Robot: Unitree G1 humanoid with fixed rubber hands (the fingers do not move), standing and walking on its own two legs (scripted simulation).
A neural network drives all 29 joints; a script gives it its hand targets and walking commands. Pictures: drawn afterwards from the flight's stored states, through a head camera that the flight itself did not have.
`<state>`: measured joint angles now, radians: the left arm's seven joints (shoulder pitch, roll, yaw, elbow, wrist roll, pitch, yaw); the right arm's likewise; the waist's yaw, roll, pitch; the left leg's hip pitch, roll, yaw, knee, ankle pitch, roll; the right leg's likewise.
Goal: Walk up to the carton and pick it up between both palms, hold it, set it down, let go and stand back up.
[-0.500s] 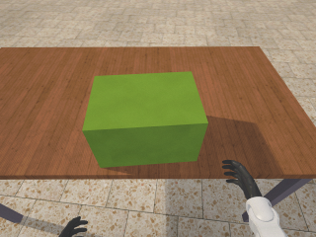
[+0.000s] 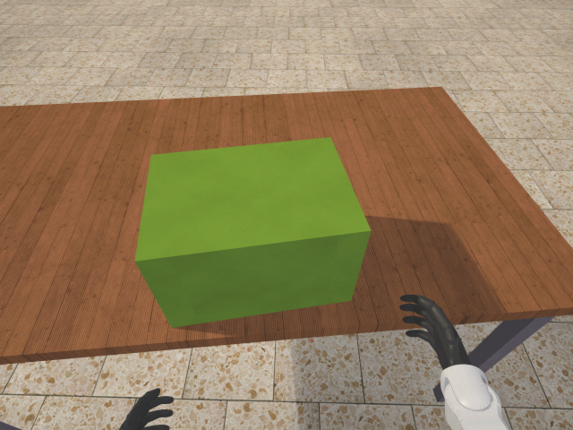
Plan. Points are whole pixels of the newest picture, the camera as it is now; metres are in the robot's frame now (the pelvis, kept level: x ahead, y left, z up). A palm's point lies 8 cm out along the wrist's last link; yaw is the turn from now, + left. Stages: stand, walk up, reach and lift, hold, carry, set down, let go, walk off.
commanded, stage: stand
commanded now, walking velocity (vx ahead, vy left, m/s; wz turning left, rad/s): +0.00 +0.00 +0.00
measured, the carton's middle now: (253, 229) +0.43 +0.06 +0.03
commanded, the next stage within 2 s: none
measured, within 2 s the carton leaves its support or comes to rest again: neither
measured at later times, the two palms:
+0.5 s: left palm out of the picture +0.15 +0.24 -0.10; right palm (445, 356) +0.23 -0.21 +0.00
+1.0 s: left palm out of the picture +0.11 +0.25 -0.10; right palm out of the picture -0.01 -0.23 -0.13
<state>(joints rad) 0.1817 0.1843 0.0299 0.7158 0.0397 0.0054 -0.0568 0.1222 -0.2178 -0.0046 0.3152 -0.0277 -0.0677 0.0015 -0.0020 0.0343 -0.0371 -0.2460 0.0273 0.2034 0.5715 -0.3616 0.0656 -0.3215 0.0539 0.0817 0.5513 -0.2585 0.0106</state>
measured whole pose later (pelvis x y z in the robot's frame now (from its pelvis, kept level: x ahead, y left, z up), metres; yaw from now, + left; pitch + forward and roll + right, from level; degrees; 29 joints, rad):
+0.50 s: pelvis +0.00 +0.02 -0.01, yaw -2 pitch +0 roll +0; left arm 0.18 0.19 0.02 0.70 0.03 0.04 -0.04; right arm 0.10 -0.21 -0.02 0.33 -0.02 -0.04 -0.01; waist 0.00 0.00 -0.01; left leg -0.20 0.00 0.25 0.59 -0.39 0.09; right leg -0.32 0.03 0.13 0.63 -0.30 0.03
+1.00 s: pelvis -0.04 +0.03 -0.01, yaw -2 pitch -2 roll +1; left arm 0.20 0.20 0.02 0.67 0.03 0.04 0.00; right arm 0.36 -0.23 -0.03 0.71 -0.03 0.06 0.00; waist -0.05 0.00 0.08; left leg -0.23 -0.03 0.27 0.57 -0.33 0.12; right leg -0.36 -0.01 0.13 0.65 -0.26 0.06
